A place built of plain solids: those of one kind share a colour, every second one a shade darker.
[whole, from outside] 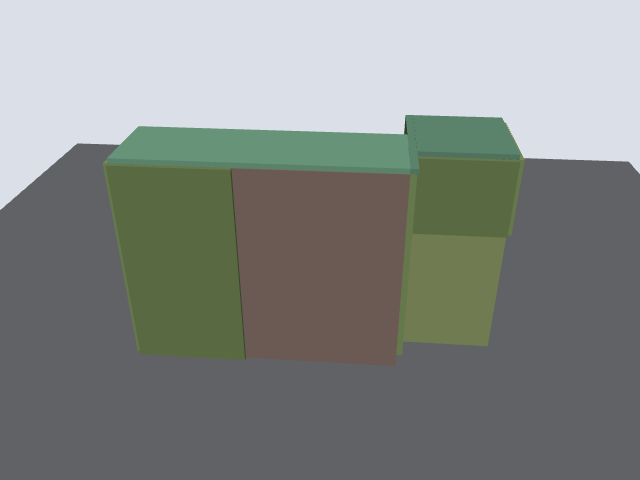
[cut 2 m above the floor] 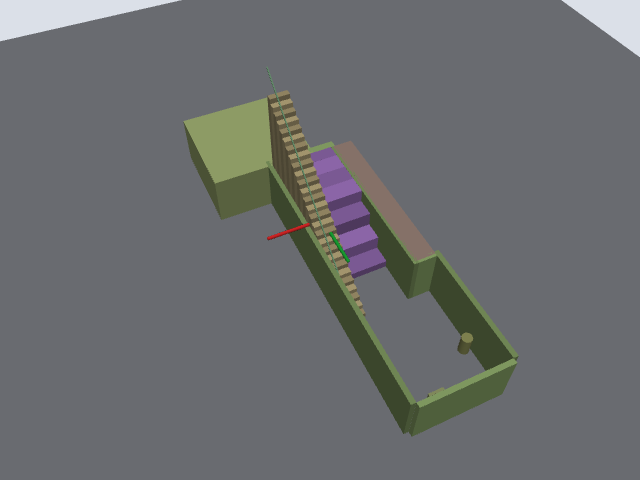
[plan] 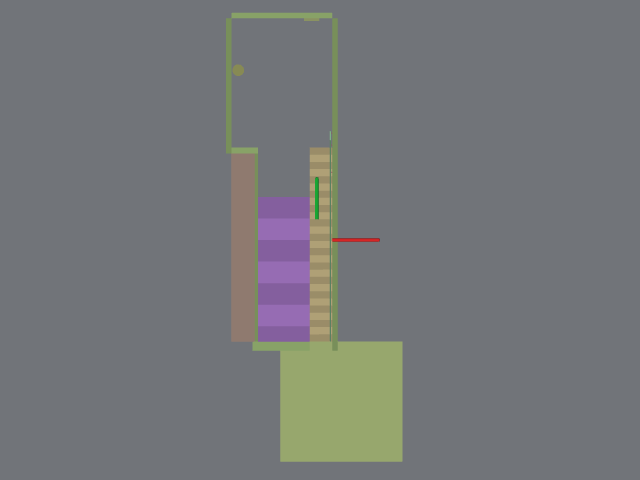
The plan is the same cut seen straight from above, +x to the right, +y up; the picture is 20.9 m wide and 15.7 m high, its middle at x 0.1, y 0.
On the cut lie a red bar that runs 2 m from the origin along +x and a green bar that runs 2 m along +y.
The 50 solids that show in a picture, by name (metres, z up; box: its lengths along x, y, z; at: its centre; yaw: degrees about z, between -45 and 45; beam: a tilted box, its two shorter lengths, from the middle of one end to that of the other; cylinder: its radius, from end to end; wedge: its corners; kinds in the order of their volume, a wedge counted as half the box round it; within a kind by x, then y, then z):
{
 "floor_1": {"box": [4.0, 3.93, 5.7], "at": [0.8, -5.29, 2.55]},
 "wall_1": {"box": [0.18, 4.43, 8.55], "at": [-2.89, 5.04, 4.22]},
 "wall_2": {"box": [0.87, 0.2, 8.55], "at": [-2.36, 2.93, 4.22]},
 "wall_3": {"box": [0.18, 6.35, 8.55], "at": [-2.02, -0.15, 4.22]},
 "wall_4": {"box": [0.18, 3.63, 3.1], "at": [-1.29, -5.44, 6.95]},
 "wall_5": {"box": [1.88, 0.3, 8.55], "at": [-1.17, -3.47, 4.22]},
 "wall_6": {"box": [3.3, 0.18, 8.55], "at": [-1.15, 7.34, 4.22]},
 "wall_7": {"box": [0.18, 10.87, 8.55], "at": [0.59, 1.82, 4.22]},
 "wall_8": {"box": [4.0, 0.18, 3.1], "at": [0.8, -7.34, 6.95]},
 "fill_1": {"box": [0.78, 6.26, 8.54], "at": [-2.42, -0.2, 4.22]},
 "mass_1": {"box": [1.7, 0.51, 3.83], "at": [-1.08, -3.08, 1.87]},
 "mass_2": {"box": [1.7, 0.71, 3.25], "at": [-1.08, -2.47, 1.58]},
 "mass_3": {"box": [1.7, 0.71, 2.68], "at": [-1.08, -1.76, 1.29]},
 "mass_4": {"box": [1.7, 0.71, 2.1], "at": [-1.08, -1.06, 1.0]},
 "mass_5": {"box": [1.7, 0.71, 1.52], "at": [-1.08, -0.35, 0.71]},
 "mass_6": {"box": [1.7, 0.71, 0.94], "at": [-1.08, 0.35, 0.42]},
 "mass_7": {"box": [1.7, 0.71, 0.36], "at": [-1.08, 1.06, 0.13]},
 "roof_1": {"box": [3.3, 10.57, 0.2], "at": [-1.15, 1.97, 8.6]},
 "roof_2": {"box": [5.6, 0.3, 0.2], "at": [0.0, -3.47, 8.6]},
 "roof_3": {"box": [4.0, 3.63, 0.2], "at": [0.8, -5.44, 8.6]},
 "tread_1": {"wedge": [[-0.23, -3.32, -0.05], [-0.23, -3.32, 5.21], [-0.23, -3.09, -0.05], [-0.23, -3.09, 5.21], [0.5, -3.32, -0.05], [0.5, -3.32, 5.21], [0.5, -3.09, -0.05], [0.5, -3.09, 5.21]]},
 "tread_2": {"wedge": [[-0.23, -3.09, -0.05], [-0.23, -3.09, 5.02], [-0.23, -2.85, -0.05], [-0.23, -2.85, 5.02], [0.5, -3.09, -0.05], [0.5, -3.09, 5.02], [0.5, -2.85, -0.05], [0.5, -2.85, 5.02]]},
 "tread_3": {"wedge": [[-0.23, -2.85, -0.05], [-0.23, -2.85, 4.82], [-0.23, -2.62, -0.05], [-0.23, -2.62, 4.83], [0.5, -2.85, -0.05], [0.5, -2.85, 4.82], [0.5, -2.62, -0.05], [0.5, -2.62, 4.83]]},
 "tread_4": {"wedge": [[-0.23, -2.62, -0.05], [-0.23, -2.62, 4.63], [-0.23, -2.38, -0.05], [-0.23, -2.38, 4.63], [0.5, -2.62, -0.05], [0.5, -2.62, 4.63], [0.5, -2.38, -0.05], [0.5, -2.38, 4.63]]},
 "tread_5": {"wedge": [[-0.23, -2.38, -0.05], [-0.23, -2.38, 4.44], [-0.23, -2.14, -0.05], [-0.23, -2.14, 4.44], [0.5, -2.39, -0.05], [0.5, -2.39, 4.44], [0.5, -2.14, -0.05], [0.5, -2.14, 4.44]]},
 "tread_6": {"wedge": [[-0.23, -2.15, -0.05], [-0.23, -2.15, 4.24], [-0.23, -1.91, -0.05], [-0.23, -1.91, 4.25], [0.5, -2.15, -0.05], [0.5, -2.15, 4.25], [0.5, -1.91, -0.05], [0.5, -1.91, 4.25]]},
 "tread_7": {"wedge": [[-0.23, -1.92, -0.05], [-0.23, -1.92, 4.05], [-0.23, -1.68, -0.05], [-0.23, -1.68, 4.05], [0.5, -1.91, -0.05], [0.5, -1.91, 4.05], [0.5, -1.67, -0.05], [0.5, -1.67, 4.05]]},
 "tread_8": {"wedge": [[-0.23, -1.68, -0.05], [-0.23, -1.68, 3.86], [-0.23, -1.44, -0.05], [-0.23, -1.44, 3.86], [0.5, -1.68, -0.05], [0.5, -1.68, 3.86], [0.5, -1.44, -0.05], [0.5, -1.44, 3.86]]},
 "tread_9": {"wedge": [[-0.23, -1.44, -0.05], [-0.23, -1.44, 3.67], [-0.23, -1.21, -0.05], [-0.23, -1.21, 3.67], [0.5, -1.44, -0.05], [0.5, -1.44, 3.67], [0.5, -1.21, -0.05], [0.5, -1.21, 3.67]]},
 "tread_10": {"wedge": [[-0.23, -1.21, -0.05], [-0.23, -1.21, 3.47], [-0.23, -0.97, -0.05], [-0.23, -0.97, 3.47], [0.5, -1.21, -0.05], [0.5, -1.21, 3.47], [0.5, -0.97, -0.05], [0.5, -0.97, 3.47]]},
 "tread_11": {"wedge": [[-0.23, -0.97, -0.05], [-0.23, -0.97, 3.28], [-0.23, -0.74, -0.05], [-0.23, -0.74, 3.28], [0.5, -0.97, -0.05], [0.5, -0.97, 3.28], [0.5, -0.73, -0.05], [0.5, -0.73, 3.28]]},
 "tread_12": {"wedge": [[-0.23, -0.74, -0.05], [-0.23, -0.74, 3.09], [-0.23, -0.5, -0.05], [-0.23, -0.5, 3.09], [0.5, -0.74, -0.05], [0.5, -0.74, 3.09], [0.5, -0.5, -0.05], [0.5, -0.5, 3.09]]},
 "tread_13": {"wedge": [[-0.23, -0.5, -0.05], [-0.23, -0.5, 2.89], [-0.23, -0.27, -0.05], [-0.23, -0.27, 2.9], [0.5, -0.5, -0.05], [0.5, -0.5, 2.89], [0.5, -0.26, -0.05], [0.5, -0.26, 2.9]]},
 "tread_14": {"wedge": [[-0.23, -0.27, -0.05], [-0.23, -0.27, 2.7], [-0.23, -0.03, -0.05], [-0.23, -0.03, 2.7], [0.5, -0.27, -0.05], [0.5, -0.27, 2.7], [0.5, -0.03, -0.05], [0.5, -0.03, 2.7]]},
 "tread_15": {"wedge": [[-0.23, -0.03, -0.05], [-0.23, -0.03, 2.51], [-0.23, 0.2, -0.05], [-0.23, 0.2, 2.51], [0.5, -0.03, -0.05], [0.5, -0.03, 2.51], [0.5, 0.2, -0.05], [0.5, 0.2, 2.51]]},
 "tread_16": {"wedge": [[-0.23, 0.2, -0.05], [-0.23, 0.2, 2.31], [-0.23, 0.44, -0.05], [-0.23, 0.44, 2.32], [0.5, 0.2, -0.05], [0.5, 0.2, 2.31], [0.5, 0.44, -0.05], [0.5, 0.44, 2.32]]},
 "tread_17": {"wedge": [[-0.23, 0.44, -0.05], [-0.23, 0.44, 2.12], [-0.23, 0.68, -0.05], [-0.23, 0.68, 2.12], [0.5, 0.43, -0.05], [0.5, 0.43, 2.12], [0.5, 0.68, -0.05], [0.5, 0.68, 2.12]]},
 "tread_18": {"wedge": [[-0.23, 0.67, -0.05], [-0.23, 0.67, 1.93], [-0.23, 0.91, -0.05], [-0.23, 0.91, 1.93], [0.5, 0.67, -0.05], [0.5, 0.67, 1.93], [0.5, 0.91, -0.05], [0.5, 0.91, 1.93]]},
 "tread_19": {"wedge": [[-0.23, 0.91, -0.05], [-0.23, 0.91, 1.74], [-0.23, 1.14, -0.05], [-0.23, 1.14, 1.74], [0.5, 0.91, -0.05], [0.5, 0.91, 1.73], [0.5, 1.14, -0.05], [0.5, 1.14, 1.74]]},
 "tread_20": {"wedge": [[-0.23, 1.14, -0.05], [-0.23, 1.14, 1.54], [-0.23, 1.38, -0.05], [-0.23, 1.38, 1.54], [0.5, 1.14, -0.05], [0.5, 1.14, 1.54], [0.5, 1.38, -0.05], [0.5, 1.38, 1.54]]},
 "tread_21": {"wedge": [[-0.23, 1.38, -0.05], [-0.23, 1.38, 1.35], [-0.23, 1.61, -0.05], [-0.23, 1.61, 1.35], [0.5, 1.38, -0.05], [0.5, 1.38, 1.35], [0.5, 1.62, -0.05], [0.5, 1.62, 1.35]]},
 "tread_22": {"wedge": [[-0.23, 1.61, -0.05], [-0.23, 1.61, 1.16], [-0.23, 1.85, -0.05], [-0.23, 1.85, 1.16], [0.5, 1.61, -0.05], [0.5, 1.61, 1.16], [0.5, 1.85, -0.05], [0.5, 1.85, 1.16]]},
 "tread_23": {"wedge": [[-0.23, 1.85, -0.05], [-0.23, 1.85, 0.96], [-0.23, 2.09, -0.05], [-0.23, 2.09, 0.97], [0.5, 1.85, -0.05], [0.5, 1.85, 0.96], [0.5, 2.08, -0.05], [0.5, 2.08, 0.97]]},
 "tread_24": {"wedge": [[-0.23, 2.08, -0.05], [-0.23, 2.08, 0.77], [-0.23, 2.32, -0.05], [-0.23, 2.32, 0.77], [0.5, 2.08, -0.05], [0.5, 2.08, 0.77], [0.5, 2.32, -0.05], [0.5, 2.32, 0.77]]},
 "tread_25": {"wedge": [[-0.23, 2.32, -0.05], [-0.23, 2.32, 0.58], [-0.23, 2.55, -0.05], [-0.23, 2.55, 0.58], [0.5, 2.32, -0.05], [0.5, 2.32, 0.58], [0.5, 2.55, -0.05], [0.5, 2.55, 0.58]]},
 "tread_26": {"wedge": [[-0.23, 2.55, -0.05], [-0.23, 2.55, 0.38], [-0.23, 2.79, -0.05], [-0.23, 2.79, 0.39], [0.5, 2.55, -0.05], [0.5, 2.55, 0.39], [0.5, 2.79, -0.05], [0.5, 2.79, 0.39]]},
 "tread_27": {"wedge": [[-0.23, 2.79, -0.05], [-0.23, 2.79, 0.19], [-0.23, 3.02, -0.05], [-0.23, 3.02, 0.19], [0.5, 2.79, -0.05], [0.5, 2.79, 0.19], [0.5, 3.02, -0.05], [0.5, 3.02, 0.19]]},
 "guard_rail_1": {"wedge": [[0.42, -3.32, 6.28], [0.42, -3.32, 6.34], [0.42, 3.26, 0.88], [0.42, 3.26, 0.94], [0.46, -3.32, 6.28], [0.46, -3.32, 6.34], [0.46, 3.26, 0.88], [0.46, 3.26, 0.94]]},
 "bin_1": {"cylinder": 0.19, "from": [-2.57, 5.55, 0.0], "to": [-2.57, 5.55, 0.75]},
 "cabinet_1": {"box": [0.5, 0.09, 0.9], "at": [-0.18, 7.21, 1.62]}
}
